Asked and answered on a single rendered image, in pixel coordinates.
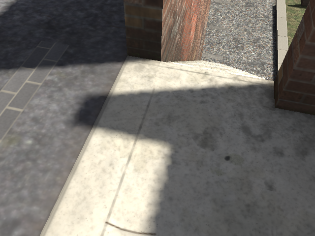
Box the stairs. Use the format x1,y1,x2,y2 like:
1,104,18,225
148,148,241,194
167,60,265,80

